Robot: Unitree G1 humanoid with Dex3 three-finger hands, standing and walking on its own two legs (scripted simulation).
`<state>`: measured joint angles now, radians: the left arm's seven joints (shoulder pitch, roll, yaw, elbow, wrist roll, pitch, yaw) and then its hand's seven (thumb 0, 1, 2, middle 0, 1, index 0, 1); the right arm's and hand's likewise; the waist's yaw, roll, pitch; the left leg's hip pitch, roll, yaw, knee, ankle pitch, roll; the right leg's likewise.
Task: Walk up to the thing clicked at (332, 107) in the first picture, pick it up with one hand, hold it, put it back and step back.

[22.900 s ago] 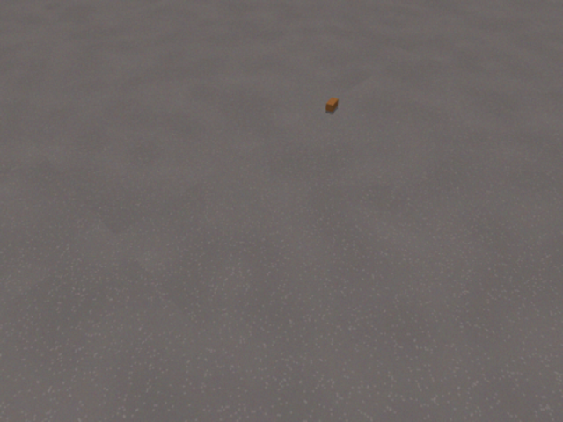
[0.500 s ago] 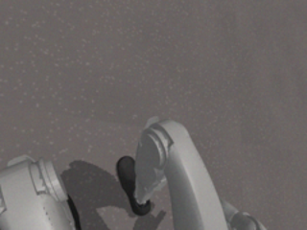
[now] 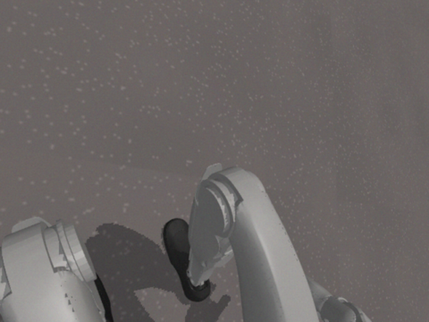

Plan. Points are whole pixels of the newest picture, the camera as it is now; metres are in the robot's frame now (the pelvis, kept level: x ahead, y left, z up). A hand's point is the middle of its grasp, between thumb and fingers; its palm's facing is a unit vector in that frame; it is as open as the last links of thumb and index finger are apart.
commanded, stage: close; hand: left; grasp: from above
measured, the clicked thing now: out of the picture +0.42 +0.34 -0.28
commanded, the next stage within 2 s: none
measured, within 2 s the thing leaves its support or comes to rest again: neither
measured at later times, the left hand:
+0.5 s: hand out of the picture +0.41 +0.34 -0.25, palm faces -0.51 -0.11 -0.85, open 11.9 cm
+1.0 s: hand out of the picture +0.41 +0.34 -0.25, palm faces -0.44 -0.08 -0.89, open 10.0 cm
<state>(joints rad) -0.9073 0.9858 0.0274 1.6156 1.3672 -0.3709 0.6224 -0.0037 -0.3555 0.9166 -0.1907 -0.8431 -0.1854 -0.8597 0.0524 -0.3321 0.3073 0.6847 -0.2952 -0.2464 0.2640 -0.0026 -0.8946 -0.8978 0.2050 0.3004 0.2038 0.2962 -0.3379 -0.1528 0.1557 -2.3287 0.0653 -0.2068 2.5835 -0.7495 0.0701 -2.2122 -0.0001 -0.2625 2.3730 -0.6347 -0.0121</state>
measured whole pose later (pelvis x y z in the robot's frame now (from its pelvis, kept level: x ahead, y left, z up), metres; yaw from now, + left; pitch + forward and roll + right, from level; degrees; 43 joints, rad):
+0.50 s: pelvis +0.00 +0.00 +0.00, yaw +0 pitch +26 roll -15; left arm -0.92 1.04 0.08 1.61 1.31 -0.36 0.54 0.00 -0.12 0.72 -0.36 -0.68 -0.38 -0.68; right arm 0.08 -0.34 0.30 0.66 -0.27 -0.24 0.26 0.00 -0.90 -0.90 0.20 0.30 0.20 0.30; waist -0.34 -0.15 0.19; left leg -2.33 0.06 -0.20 2.58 -0.74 0.07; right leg -2.22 0.00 -0.26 2.38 -0.63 -0.01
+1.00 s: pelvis +0.00 +0.00 +0.00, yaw +0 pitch +26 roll -15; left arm -0.94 1.01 0.07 1.64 1.37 -0.29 0.63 0.00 0.13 0.53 -0.58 -0.46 -0.58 -0.47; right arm 0.05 -0.35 0.28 0.66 -0.28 -0.27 0.26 0.00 -0.89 -0.90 0.20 0.30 0.20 0.30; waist -0.35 -0.16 0.14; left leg -2.35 0.07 -0.19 2.58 -0.73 0.08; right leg -2.23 0.00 -0.25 2.37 -0.62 0.00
